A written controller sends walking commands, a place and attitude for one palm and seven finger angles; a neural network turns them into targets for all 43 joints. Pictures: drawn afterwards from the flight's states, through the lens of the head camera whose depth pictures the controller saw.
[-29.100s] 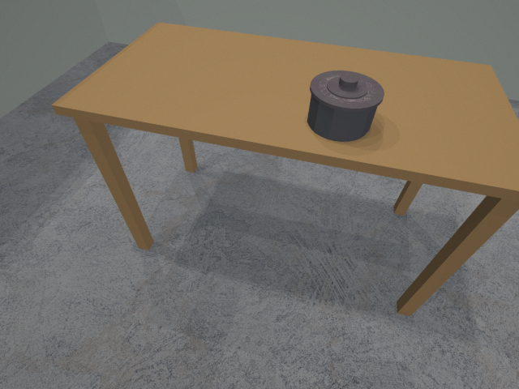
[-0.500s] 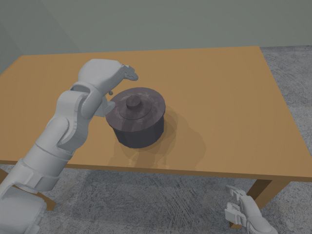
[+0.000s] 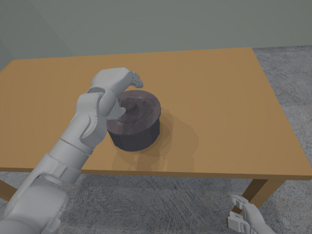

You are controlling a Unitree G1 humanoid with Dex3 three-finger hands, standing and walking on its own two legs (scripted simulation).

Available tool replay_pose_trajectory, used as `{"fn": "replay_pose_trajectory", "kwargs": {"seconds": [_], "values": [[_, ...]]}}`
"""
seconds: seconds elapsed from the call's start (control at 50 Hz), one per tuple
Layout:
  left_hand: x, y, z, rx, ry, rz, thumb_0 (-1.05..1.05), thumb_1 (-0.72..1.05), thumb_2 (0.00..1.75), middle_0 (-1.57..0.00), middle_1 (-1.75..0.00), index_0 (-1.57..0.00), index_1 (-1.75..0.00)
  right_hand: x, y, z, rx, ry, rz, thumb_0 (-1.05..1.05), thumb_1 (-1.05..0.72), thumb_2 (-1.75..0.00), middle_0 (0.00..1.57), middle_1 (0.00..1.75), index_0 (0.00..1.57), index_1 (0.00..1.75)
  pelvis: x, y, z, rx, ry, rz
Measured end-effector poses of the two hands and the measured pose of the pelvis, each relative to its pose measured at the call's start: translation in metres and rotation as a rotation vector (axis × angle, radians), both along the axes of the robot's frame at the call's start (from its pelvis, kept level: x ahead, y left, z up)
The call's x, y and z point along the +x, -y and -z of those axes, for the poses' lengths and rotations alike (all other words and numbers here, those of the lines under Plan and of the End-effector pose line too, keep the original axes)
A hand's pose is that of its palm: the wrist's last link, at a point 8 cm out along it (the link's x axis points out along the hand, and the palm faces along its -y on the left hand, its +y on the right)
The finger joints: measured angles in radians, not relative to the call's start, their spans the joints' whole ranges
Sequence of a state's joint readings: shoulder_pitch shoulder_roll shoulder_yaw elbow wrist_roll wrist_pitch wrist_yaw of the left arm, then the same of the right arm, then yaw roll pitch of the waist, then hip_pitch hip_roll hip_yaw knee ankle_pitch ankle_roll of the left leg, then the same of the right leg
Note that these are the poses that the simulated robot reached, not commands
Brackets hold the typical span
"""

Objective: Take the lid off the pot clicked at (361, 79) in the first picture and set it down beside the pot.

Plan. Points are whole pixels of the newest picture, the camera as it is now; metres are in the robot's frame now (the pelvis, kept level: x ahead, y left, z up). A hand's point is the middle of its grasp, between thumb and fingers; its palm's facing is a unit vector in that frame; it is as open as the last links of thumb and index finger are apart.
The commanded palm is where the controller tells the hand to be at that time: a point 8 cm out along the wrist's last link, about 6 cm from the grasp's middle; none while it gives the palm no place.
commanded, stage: move the open hand above the knob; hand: left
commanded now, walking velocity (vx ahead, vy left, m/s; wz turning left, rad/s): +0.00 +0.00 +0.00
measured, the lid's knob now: (129, 105) +0.43 +0.10 +0.11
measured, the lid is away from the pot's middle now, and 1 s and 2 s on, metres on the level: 0.01 0.01 0.01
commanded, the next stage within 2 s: none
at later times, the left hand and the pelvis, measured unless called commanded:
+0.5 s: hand (115, 83) +0.41 +0.11 +0.20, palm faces -0.01 -0.08 -1.00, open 10.2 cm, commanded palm +0.37 +0.11 +0.24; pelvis +0.00 +0.01 +0.00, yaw +0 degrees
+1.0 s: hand (126, 103) +0.39 +0.09 +0.16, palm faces -0.14 -0.08 -0.99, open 10.2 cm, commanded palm +0.37 +0.11 +0.24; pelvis +0.00 +0.00 +0.00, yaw +0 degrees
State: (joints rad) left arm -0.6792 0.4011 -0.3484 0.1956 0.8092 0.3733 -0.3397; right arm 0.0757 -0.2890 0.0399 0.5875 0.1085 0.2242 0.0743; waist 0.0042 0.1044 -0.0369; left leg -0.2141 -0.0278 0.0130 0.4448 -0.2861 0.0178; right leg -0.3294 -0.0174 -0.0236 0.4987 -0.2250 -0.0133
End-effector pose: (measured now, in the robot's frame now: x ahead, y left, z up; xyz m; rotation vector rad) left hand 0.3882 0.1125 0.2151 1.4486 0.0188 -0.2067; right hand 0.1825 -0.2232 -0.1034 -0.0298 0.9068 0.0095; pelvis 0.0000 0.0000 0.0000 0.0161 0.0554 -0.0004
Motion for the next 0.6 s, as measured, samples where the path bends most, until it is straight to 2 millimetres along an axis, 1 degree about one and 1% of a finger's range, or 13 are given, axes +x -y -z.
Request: {"fn": "replay_pose_trajectory", "kwargs": {"seconds": [0.04, 0.1, 0.16, 0.2, 0.22, 0.26, 0.3, 0.34, 0.38, 0.42, 0.5, 0.54, 0.6], "values": [[-0.005, 0.010, 0.005, 0.037, -0.009, 0.069, 0.00, -0.34, 1.52, -0.85, -0.09, -0.84, -0.08, 0.002, 0.000, -0.001, -0.020, 0.009, 0.002, 0.01, -0.91, -0.90, 0.20, 0.30, 0.20, 0.30, -0.001, -0.001, 0.000, 0.001, 0.009, 0.001], [-0.003, 0.015, -0.014, 0.090, 0.063, 0.111, 0.00, -0.34, 1.52, -0.85, -0.09, -0.85, -0.08, 0.005, -0.001, -0.002, -0.038, 0.033, 0.008, 0.01, -0.91, -0.90, 0.20, 0.30, 0.20, 0.30, -0.001, -0.003, 0.000, 0.001, 0.016, 0.001], [0.008, 0.001, -0.040, 0.038, 0.131, 0.037, 0.00, -0.34, 1.52, -0.86, -0.09, -0.85, -0.08, 0.006, -0.006, -0.002, -0.029, 0.035, 0.006, 0.01, -0.91, -0.90, 0.20, 0.30, 0.20, 0.30, 0.000, -0.004, -0.001, 0.002, 0.009, 0.005], [0.014, -0.013, -0.045, -0.007, 0.136, -0.033, 0.00, -0.34, 1.52, -0.85, -0.09, -0.85, -0.08, 0.005, -0.009, -0.003, -0.012, 0.033, 0.002, 0.01, -0.91, -0.90, 0.20, 0.30, 0.20, 0.30, 0.001, -0.005, -0.001, 0.002, 0.000, 0.008], [0.014, -0.017, -0.041, -0.023, 0.124, -0.057, 0.00, -0.34, 1.52, -0.85, -0.09, -0.85, -0.08, 0.005, -0.010, -0.003, -0.001, 0.033, 0.000, 0.01, -0.91, -0.90, 0.20, 0.30, 0.20, 0.30, 0.001, -0.005, -0.001, 0.002, -0.002, 0.007], [0.009, -0.019, -0.026, -0.031, 0.079, -0.067, 0.00, -0.34, 1.52, -0.85, -0.09, -0.84, -0.08, 0.005, -0.013, -0.004, 0.017, 0.028, -0.008, 0.01, -0.91, -0.90, 0.20, 0.30, 0.20, 0.30, 0.001, -0.006, -0.001, 0.000, -0.004, 0.004], [-0.001, -0.010, -0.008, -0.023, 0.029, -0.022, 0.00, -0.34, 1.52, -0.84, -0.09, -0.84, -0.08, 0.007, -0.015, -0.005, 0.021, 0.023, -0.018, 0.01, -0.91, -0.90, 0.20, 0.30, 0.20, 0.30, 0.001, -0.007, 0.000, -0.002, 0.001, -0.001], [-0.012, 0.002, 0.004, 0.002, 0.006, 0.055, 0.00, -0.34, 1.52, -0.85, -0.09, -0.84, -0.08, 0.011, -0.017, -0.006, 0.009, 0.028, -0.026, 0.01, -0.91, -0.90, 0.20, 0.30, 0.20, 0.30, 0.000, -0.008, 0.000, -0.002, 0.011, -0.003], [-0.018, 0.012, 0.001, 0.054, 0.029, 0.124, 0.00, -0.34, 1.52, -0.85, -0.09, -0.85, -0.08, 0.015, -0.018, -0.007, -0.009, 0.044, -0.031, 0.01, -0.91, -0.90, 0.20, 0.30, 0.20, 0.30, -0.001, -0.008, 0.001, -0.002, 0.020, -0.006], [-0.015, 0.015, -0.012, 0.080, 0.077, 0.141, 0.00, -0.34, 1.52, -0.85, -0.09, -0.85, -0.08, 0.018, -0.021, -0.007, -0.018, 0.053, -0.034, 0.01, -0.91, -0.90, 0.20, 0.30, 0.20, 0.30, -0.002, -0.009, 0.000, -0.003, 0.023, -0.008], [0.006, -0.003, -0.040, 0.030, 0.146, 0.024, 0.00, -0.34, 1.52, -0.86, -0.09, -0.85, -0.08, 0.017, -0.025, -0.006, -0.007, 0.047, -0.033, 0.01, -0.91, -0.90, 0.20, 0.30, 0.20, 0.30, -0.001, -0.009, 0.000, 0.000, 0.010, -0.001], [0.011, -0.012, -0.040, -0.014, 0.132, -0.037, 0.00, -0.34, 1.52, -0.85, -0.09, -0.85, -0.08, 0.014, -0.026, -0.006, 0.014, 0.038, -0.034, 0.01, -0.91, -0.90, 0.20, 0.30, 0.20, 0.30, 0.000, -0.008, -0.001, 0.001, 0.001, 0.000], [0.006, -0.007, -0.019, -0.027, 0.071, -0.032, 0.00, -0.34, 1.52, -0.85, -0.09, -0.84, -0.08, 0.012, -0.026, -0.004, 0.037, 0.019, -0.038, 0.01, -0.91, -0.90, 0.20, 0.30, 0.20, 0.30, 0.001, -0.008, 0.000, 0.000, -0.004, -0.003]]}}
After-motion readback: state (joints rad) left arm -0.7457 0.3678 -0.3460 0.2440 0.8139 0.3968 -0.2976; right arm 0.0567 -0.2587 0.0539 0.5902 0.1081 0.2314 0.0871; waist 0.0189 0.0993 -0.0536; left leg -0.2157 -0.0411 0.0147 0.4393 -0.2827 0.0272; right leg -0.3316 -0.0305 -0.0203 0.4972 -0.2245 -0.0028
